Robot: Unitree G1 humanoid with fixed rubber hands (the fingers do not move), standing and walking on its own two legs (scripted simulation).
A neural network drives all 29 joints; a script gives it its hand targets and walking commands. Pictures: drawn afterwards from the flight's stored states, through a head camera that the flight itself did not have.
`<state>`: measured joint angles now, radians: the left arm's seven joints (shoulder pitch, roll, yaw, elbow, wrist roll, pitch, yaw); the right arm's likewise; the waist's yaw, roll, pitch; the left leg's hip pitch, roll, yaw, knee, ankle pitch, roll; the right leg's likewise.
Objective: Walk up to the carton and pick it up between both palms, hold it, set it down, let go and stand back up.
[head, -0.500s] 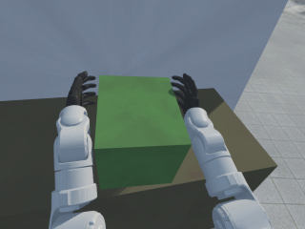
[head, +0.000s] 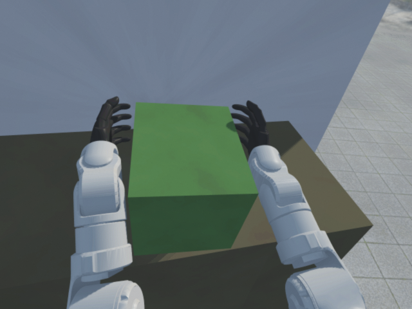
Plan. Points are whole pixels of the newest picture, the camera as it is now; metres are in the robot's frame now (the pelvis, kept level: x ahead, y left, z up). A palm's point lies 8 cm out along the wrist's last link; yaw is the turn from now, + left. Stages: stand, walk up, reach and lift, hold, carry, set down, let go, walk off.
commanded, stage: hold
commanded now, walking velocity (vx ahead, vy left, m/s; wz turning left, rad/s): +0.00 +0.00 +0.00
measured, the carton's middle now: (184, 176) +0.33 +0.02 +0.13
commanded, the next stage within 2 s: none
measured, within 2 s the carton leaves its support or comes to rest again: neither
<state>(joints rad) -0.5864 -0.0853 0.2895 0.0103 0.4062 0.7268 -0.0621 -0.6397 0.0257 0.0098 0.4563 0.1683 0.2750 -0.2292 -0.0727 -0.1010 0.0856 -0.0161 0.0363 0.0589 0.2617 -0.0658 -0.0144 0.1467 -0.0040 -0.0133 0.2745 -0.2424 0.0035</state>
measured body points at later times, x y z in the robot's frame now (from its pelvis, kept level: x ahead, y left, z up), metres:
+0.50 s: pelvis +0.01 +0.00 +0.00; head -0.03 +0.04 +0.45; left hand +0.37 +0.16 +0.20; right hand +0.37 -0.12 +0.19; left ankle +0.06 +0.13 -0.75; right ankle -0.04 -0.11 -0.75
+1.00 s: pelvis +0.00 +0.00 +0.00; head -0.03 +0.04 +0.45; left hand +0.37 +0.16 +0.20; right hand +0.37 -0.12 +0.19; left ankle +0.06 +0.13 -0.75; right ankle -0.04 -0.11 -0.75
